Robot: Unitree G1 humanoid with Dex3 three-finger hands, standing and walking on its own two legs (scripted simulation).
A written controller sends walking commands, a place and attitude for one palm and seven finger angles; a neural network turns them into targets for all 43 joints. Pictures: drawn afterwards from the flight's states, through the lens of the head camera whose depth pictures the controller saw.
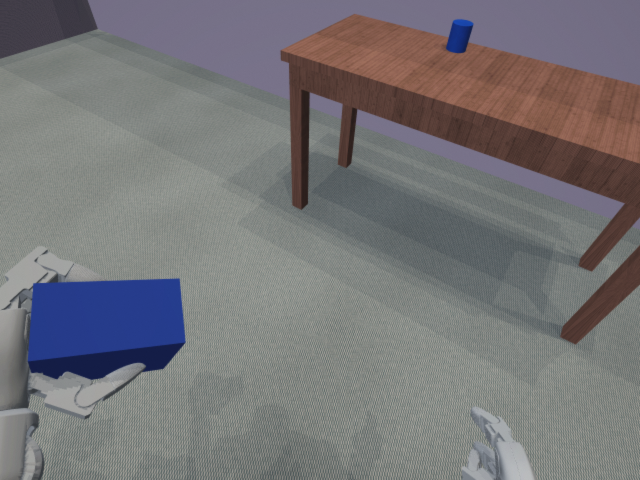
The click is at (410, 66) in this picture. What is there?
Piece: table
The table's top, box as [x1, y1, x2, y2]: [280, 14, 639, 177]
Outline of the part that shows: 280,50 281,60 639,177 639,85 468,42 466,50 463,53 453,53 445,48 448,37 353,14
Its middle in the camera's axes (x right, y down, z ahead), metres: +0.55 -0.51 +1.25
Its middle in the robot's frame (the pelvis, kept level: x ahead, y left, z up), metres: +1.30 -0.48 -0.07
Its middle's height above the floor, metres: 0.70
